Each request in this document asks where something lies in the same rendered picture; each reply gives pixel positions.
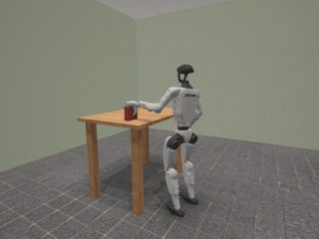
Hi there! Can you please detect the robot right forearm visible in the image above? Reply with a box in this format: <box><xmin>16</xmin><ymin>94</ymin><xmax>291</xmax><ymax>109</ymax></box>
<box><xmin>187</xmin><ymin>116</ymin><xmax>201</xmax><ymax>128</ymax></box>

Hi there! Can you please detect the table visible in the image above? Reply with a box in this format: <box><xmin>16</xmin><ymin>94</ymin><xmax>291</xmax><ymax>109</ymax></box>
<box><xmin>77</xmin><ymin>108</ymin><xmax>182</xmax><ymax>216</ymax></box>

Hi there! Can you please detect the left robot upper arm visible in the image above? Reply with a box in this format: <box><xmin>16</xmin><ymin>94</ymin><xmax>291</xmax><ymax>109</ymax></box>
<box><xmin>153</xmin><ymin>87</ymin><xmax>180</xmax><ymax>114</ymax></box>

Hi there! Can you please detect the robot left forearm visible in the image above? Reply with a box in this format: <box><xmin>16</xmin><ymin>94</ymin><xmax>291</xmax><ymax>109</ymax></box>
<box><xmin>135</xmin><ymin>101</ymin><xmax>159</xmax><ymax>112</ymax></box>

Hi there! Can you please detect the robot left foot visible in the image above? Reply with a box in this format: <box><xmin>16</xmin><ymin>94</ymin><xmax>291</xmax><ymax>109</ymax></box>
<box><xmin>166</xmin><ymin>203</ymin><xmax>184</xmax><ymax>217</ymax></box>

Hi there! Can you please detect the robot right foot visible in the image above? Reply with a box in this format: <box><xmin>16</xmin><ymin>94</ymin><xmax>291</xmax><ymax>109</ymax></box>
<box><xmin>181</xmin><ymin>193</ymin><xmax>198</xmax><ymax>205</ymax></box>

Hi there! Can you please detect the robot left hand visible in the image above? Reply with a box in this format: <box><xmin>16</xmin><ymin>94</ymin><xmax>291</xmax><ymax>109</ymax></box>
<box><xmin>122</xmin><ymin>101</ymin><xmax>139</xmax><ymax>115</ymax></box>

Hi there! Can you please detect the right robot upper arm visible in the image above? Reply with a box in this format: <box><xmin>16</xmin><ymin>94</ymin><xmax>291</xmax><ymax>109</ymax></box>
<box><xmin>194</xmin><ymin>89</ymin><xmax>203</xmax><ymax>118</ymax></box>

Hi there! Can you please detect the robot foot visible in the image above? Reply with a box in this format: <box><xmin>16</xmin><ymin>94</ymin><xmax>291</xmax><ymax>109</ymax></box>
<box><xmin>166</xmin><ymin>203</ymin><xmax>184</xmax><ymax>217</ymax></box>
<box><xmin>181</xmin><ymin>193</ymin><xmax>198</xmax><ymax>205</ymax></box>

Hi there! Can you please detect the sponge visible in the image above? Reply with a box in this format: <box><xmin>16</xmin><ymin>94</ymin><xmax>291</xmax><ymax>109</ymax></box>
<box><xmin>124</xmin><ymin>106</ymin><xmax>138</xmax><ymax>121</ymax></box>

